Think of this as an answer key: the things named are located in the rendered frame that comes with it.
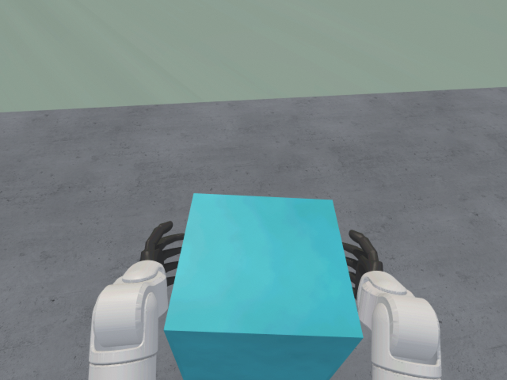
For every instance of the robot left forearm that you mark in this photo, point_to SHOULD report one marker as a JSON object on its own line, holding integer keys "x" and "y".
{"x": 124, "y": 327}

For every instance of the right robot hand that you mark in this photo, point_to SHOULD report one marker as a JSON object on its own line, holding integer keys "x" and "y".
{"x": 367, "y": 258}

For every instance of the robot right forearm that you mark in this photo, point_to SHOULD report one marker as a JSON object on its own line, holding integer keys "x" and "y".
{"x": 405, "y": 329}

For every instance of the carton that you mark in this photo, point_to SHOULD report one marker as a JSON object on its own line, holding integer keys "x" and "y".
{"x": 262, "y": 291}

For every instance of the left robot hand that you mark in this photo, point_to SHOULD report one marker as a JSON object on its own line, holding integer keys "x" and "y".
{"x": 156, "y": 243}

